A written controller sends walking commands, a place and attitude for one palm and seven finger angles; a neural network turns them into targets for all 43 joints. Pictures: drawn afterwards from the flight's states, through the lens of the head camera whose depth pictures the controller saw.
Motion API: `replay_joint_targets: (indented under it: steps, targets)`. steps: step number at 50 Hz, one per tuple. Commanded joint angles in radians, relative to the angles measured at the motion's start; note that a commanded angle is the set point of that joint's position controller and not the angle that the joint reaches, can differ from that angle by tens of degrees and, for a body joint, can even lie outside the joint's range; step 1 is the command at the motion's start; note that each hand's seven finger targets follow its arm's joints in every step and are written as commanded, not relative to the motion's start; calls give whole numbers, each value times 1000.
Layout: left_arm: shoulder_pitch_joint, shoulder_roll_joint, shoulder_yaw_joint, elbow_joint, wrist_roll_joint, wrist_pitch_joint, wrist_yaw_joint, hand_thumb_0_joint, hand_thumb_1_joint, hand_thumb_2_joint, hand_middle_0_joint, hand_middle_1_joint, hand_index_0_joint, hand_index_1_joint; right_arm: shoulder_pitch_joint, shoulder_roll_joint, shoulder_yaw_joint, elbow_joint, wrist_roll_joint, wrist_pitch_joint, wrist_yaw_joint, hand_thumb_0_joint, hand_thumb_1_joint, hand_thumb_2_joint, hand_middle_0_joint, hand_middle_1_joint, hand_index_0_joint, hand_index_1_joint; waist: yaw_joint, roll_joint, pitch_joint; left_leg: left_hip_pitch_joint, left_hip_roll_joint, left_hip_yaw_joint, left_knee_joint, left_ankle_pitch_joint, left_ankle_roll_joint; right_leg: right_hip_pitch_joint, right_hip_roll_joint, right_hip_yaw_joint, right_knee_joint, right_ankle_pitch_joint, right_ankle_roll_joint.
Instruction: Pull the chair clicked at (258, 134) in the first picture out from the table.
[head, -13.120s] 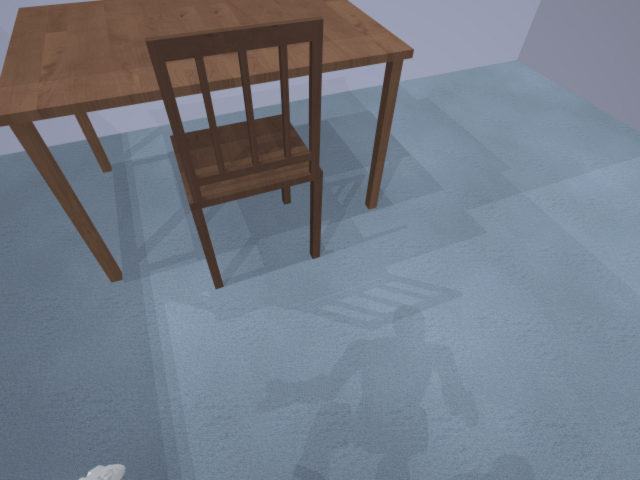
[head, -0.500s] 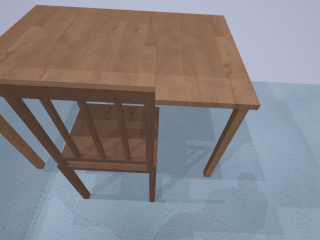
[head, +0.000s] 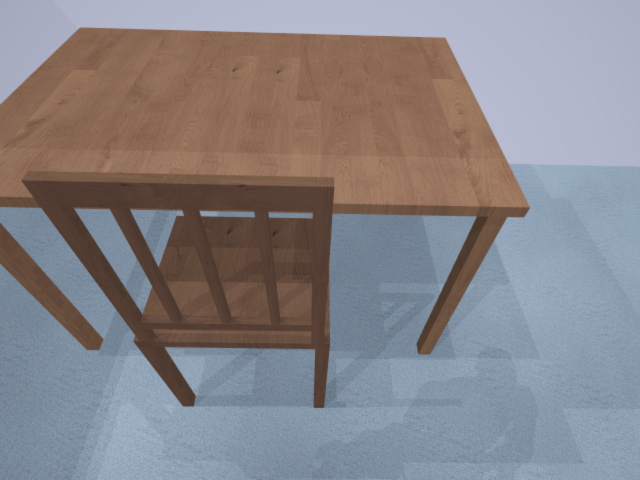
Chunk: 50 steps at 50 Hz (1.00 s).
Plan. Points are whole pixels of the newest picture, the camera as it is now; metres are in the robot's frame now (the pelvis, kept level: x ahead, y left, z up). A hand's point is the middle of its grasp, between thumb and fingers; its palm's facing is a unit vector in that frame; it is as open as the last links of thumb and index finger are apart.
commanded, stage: come to a stop and stand still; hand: left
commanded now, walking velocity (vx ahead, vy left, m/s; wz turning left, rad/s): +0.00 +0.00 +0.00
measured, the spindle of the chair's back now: (211, 272) +0.44 +0.22 -0.08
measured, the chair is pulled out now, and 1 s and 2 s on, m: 0.00 0.00 0.00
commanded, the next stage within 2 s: look again from close up in 0.06 s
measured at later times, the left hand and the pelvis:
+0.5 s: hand out of the picture +0.00 +0.15 -0.18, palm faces +0.01 -0.98 -0.18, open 7.3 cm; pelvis +0.01 -0.02 +0.00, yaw +0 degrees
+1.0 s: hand out of the picture +0.00 +0.13 -0.17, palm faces +0.01 -0.98 -0.19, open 7.3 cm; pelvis +0.01 -0.04 +0.00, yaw +0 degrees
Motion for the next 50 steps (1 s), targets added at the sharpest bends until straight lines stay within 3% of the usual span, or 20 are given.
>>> replay_joint_targets:
  steps: [1, 6, 13, 25, 38, 44, 50]
  targets:
    - [56, 85, 17, -18, -3, -15, 6, 0, 900, 900, -200, -300, -200, -300, 26, -125, -22, -30, -1, -26, -12, 0, -900, -900, 200, 300, 200, 300, 11, 29, 5, 32, 154, -184, -144, 159, -16, -32, -32, 35, -55, 83, -58]
    - [73, 74, 14, 12, -4, -17, 9, 0, 900, 900, -200, -300, -200, -300, 38, -114, -18, 3, 1, -27, -13, 0, -900, -900, 200, 300, 200, 300, 9, 17, 12, 44, 149, -168, -140, 165, -17, -32, -41, 41, -67, 100, -58]
    - [92, 61, 12, 45, -6, -25, 15, 0, 900, 900, -200, -300, -200, -300, 56, -92, -15, 41, 4, -31, -18, 0, -900, -900, 200, 300, 200, 300, 7, 9, -8, 82, 144, -143, -102, 277, -20, -16, -49, 47, -66, 185, -59]
    - [101, 41, 10, 63, -3, -27, 16, 0, 900, 900, -200, -300, -200, -300, 54, -72, -12, 59, 4, -25, -20, 0, -900, -900, 200, 300, 200, 300, 5, 5, 49, 62, 141, -134, -108, 224, -26, -36, -49, 58, -93, 183, -62]
    - [111, 40, 9, 63, -5, -34, 16, 0, 900, 900, -200, -300, -200, -300, 59, -68, -10, 66, 4, -24, -20, 0, -900, -900, 200, 300, 200, 300, 4, -1, 19, 93, 146, -123, -105, 255, -33, -18, -52, 71, -105, 253, -67]
    - [113, 41, 7, 61, -6, -35, 15, 0, 900, 900, -200, -300, -200, -300, 58, -60, -8, 72, 6, -20, -19, 0, -900, -900, 200, 300, 200, 300, 9, -14, 53, 73, 145, -119, -112, 223, -36, -21, -49, 70, -119, 251, -69]
    - [124, 39, 4, 61, -6, -38, 16, 0, 900, 900, -200, -300, -200, -300, 61, -61, -8, 76, 5, -20, -19, 0, -900, -900, 200, 300, 200, 300, 7, -11, 40, 85, 144, -117, -105, 231, -41, -17, -53, 74, -123, 274, -71]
